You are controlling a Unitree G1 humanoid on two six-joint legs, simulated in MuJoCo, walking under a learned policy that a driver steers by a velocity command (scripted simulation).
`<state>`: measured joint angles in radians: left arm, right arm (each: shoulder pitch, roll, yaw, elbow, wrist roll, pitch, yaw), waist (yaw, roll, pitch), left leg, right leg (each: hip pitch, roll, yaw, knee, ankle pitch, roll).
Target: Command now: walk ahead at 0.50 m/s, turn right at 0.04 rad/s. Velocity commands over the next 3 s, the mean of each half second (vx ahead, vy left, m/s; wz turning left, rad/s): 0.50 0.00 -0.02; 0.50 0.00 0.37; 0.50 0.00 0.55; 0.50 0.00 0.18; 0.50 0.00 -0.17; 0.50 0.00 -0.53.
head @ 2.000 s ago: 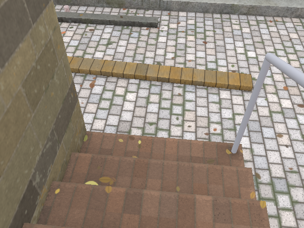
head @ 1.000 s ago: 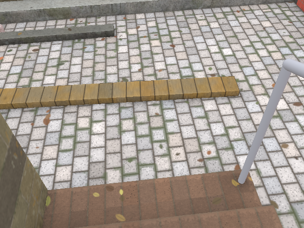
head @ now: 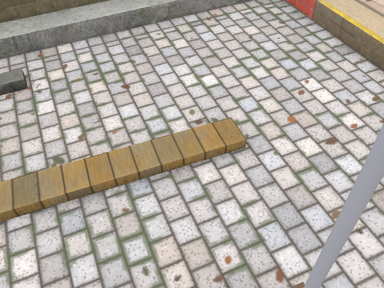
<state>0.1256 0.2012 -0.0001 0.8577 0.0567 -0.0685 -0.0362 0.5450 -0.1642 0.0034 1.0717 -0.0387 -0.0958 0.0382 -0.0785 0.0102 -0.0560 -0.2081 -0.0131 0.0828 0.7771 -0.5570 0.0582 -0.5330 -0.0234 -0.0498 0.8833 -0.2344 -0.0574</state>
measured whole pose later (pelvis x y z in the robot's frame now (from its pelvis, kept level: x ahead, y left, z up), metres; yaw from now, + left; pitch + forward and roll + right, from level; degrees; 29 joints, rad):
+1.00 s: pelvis +0.56 +0.02 -0.27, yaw +13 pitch +1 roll +0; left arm 0.16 0.20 0.03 0.92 -0.01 -0.09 -0.03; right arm 0.45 -0.19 -0.04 0.95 0.06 -0.04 -0.05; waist -0.06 0.02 -0.02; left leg -0.63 -0.02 -0.08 1.87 -0.51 0.03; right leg -0.34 0.00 -0.07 0.57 -0.25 -0.04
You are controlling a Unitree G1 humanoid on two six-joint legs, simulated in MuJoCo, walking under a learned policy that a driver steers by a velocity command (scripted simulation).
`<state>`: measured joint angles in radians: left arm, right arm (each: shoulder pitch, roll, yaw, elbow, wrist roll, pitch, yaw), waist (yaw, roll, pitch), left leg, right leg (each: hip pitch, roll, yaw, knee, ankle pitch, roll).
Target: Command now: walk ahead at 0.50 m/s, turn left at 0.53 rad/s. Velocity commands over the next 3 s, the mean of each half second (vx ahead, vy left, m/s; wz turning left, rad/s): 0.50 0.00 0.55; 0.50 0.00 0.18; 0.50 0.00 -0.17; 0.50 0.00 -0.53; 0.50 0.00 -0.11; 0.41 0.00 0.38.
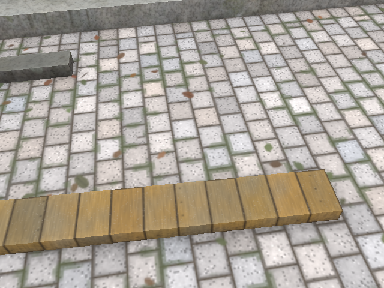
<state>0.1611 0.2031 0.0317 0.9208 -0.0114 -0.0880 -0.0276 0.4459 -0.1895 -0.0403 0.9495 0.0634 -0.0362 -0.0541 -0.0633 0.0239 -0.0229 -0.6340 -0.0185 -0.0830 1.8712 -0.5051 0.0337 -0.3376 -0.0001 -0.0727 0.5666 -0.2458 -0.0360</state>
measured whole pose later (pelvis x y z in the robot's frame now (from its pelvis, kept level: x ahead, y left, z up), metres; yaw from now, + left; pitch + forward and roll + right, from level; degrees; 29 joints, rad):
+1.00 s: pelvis +0.53 +0.13 +0.01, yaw +21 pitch +4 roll -1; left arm 0.16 0.21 0.05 0.80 0.00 -0.07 -0.02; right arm 0.32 -0.24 -0.07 0.82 0.02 -0.06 0.00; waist -0.01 0.02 -0.02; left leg -0.55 0.00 -0.04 1.32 -0.43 0.02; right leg -0.28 0.04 -0.03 0.45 -0.23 -0.04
